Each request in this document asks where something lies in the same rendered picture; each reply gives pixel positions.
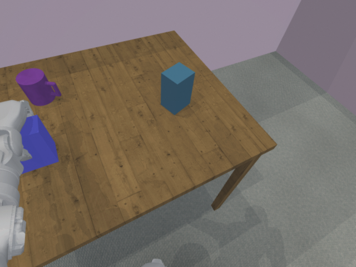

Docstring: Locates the robot left hand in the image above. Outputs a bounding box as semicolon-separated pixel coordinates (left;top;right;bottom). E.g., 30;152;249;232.
0;100;34;161

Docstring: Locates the left robot upper arm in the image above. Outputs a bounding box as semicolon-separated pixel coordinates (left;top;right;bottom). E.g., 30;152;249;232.
0;205;26;267

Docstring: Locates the sponge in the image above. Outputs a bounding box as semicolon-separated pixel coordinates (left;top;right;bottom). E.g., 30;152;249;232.
20;115;59;174

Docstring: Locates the left robot forearm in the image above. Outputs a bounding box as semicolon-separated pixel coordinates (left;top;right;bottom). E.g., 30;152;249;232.
0;126;24;207

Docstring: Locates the table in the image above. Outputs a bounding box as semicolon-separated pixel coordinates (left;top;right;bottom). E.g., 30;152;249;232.
0;31;277;267

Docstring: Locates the left robot shin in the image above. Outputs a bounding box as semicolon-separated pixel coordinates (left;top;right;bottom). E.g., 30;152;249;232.
152;259;164;265

